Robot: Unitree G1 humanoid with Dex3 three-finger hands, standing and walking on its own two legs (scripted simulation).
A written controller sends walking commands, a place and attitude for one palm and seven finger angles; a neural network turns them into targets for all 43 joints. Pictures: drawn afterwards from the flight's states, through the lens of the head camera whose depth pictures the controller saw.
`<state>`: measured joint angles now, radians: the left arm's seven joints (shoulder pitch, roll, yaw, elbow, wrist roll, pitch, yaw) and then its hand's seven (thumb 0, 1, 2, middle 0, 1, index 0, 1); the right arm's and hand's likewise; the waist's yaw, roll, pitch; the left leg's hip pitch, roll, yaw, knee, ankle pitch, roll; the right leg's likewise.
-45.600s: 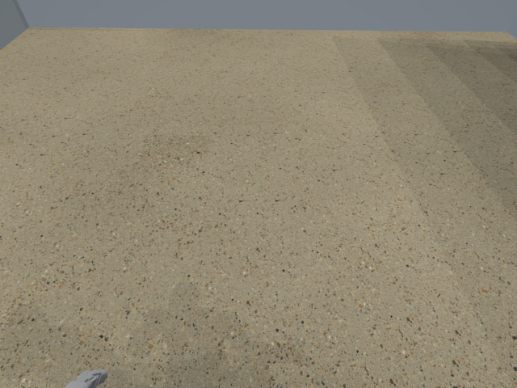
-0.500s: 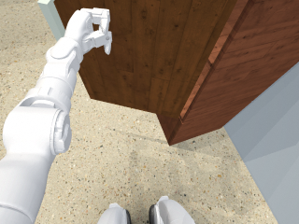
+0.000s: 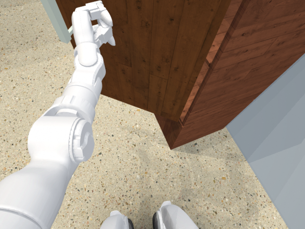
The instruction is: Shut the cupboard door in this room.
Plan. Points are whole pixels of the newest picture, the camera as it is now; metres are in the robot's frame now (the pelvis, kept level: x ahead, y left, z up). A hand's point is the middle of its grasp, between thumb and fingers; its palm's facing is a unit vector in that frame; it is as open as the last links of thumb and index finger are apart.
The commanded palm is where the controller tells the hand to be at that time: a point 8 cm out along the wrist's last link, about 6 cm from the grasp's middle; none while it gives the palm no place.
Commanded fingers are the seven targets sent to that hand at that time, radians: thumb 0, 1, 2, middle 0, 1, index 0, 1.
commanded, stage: pull the fist back off the door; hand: left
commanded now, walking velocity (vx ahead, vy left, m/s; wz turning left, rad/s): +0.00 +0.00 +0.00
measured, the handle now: (59, 10) +0.65 +0.13 +0.14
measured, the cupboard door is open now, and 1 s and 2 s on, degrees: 47 47 47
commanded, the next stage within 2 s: draw the hand back to the body in 0.62 s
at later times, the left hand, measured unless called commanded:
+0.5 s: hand (107, 67) +0.47 +0.03 +0.12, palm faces +0.00 -1.00 +0.02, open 3.1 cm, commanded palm +0.45 +0.07 +0.14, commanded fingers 0.00 0.90 0.90 -1.30 -1.50 -1.30 -1.50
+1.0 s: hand (80, 77) +0.43 +0.08 +0.14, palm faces +0.01 -1.00 -0.05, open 3.1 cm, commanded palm +0.39 +0.13 +0.16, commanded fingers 0.00 0.90 0.90 -1.30 -1.50 -1.30 -1.50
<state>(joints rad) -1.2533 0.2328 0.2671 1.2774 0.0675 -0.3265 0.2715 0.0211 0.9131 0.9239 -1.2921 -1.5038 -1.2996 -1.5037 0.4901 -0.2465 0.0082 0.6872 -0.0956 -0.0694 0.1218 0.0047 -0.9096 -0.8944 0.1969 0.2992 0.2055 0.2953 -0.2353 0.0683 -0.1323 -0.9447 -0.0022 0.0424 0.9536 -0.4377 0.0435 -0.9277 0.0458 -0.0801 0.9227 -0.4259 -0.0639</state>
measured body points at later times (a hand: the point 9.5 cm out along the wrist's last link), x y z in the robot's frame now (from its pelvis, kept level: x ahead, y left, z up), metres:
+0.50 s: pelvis +0.00 +0.00 +0.03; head +0.07 -0.01 +0.48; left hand +0.46 +0.08 +0.12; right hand +0.02 -0.27 -0.09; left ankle +0.00 +0.09 -0.68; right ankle +0.00 -0.08 -0.68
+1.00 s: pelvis +0.00 +0.01 +0.04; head +0.03 -0.01 +0.49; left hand +0.42 +0.13 +0.15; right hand +0.00 -0.24 -0.10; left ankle -0.01 +0.09 -0.68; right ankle -0.01 -0.08 -0.68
